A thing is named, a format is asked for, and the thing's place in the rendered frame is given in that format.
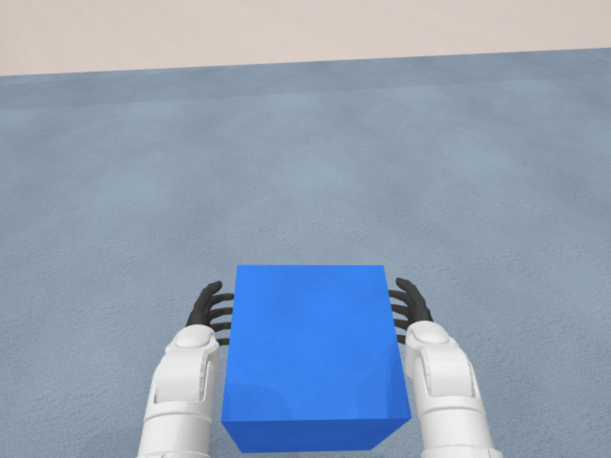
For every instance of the right robot hand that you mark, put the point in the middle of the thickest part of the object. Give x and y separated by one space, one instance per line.
416 309

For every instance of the left robot hand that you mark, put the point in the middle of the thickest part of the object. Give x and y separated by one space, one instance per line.
201 314

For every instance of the left robot forearm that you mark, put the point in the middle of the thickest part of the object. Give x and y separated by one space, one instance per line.
180 406

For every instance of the right robot forearm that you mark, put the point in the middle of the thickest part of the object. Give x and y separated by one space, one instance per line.
448 400

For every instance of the carton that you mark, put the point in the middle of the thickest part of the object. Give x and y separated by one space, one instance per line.
313 360

